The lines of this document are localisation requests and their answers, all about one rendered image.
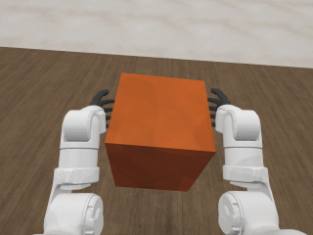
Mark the right robot hand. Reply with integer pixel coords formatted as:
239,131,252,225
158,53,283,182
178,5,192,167
207,87,231,127

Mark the carton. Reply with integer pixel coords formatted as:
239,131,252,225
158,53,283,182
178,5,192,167
105,72,216,192

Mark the left robot hand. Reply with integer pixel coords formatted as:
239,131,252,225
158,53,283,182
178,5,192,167
90,89,115,128

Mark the left robot upper arm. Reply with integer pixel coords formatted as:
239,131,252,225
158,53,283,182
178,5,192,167
33,193,104,235

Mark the right robot forearm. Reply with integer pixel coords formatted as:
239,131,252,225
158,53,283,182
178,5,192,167
215,104,279,224

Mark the left robot forearm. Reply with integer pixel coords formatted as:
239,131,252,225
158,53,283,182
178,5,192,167
43,105,107,231

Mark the right robot upper arm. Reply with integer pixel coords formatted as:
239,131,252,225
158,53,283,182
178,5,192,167
218,191,307,235

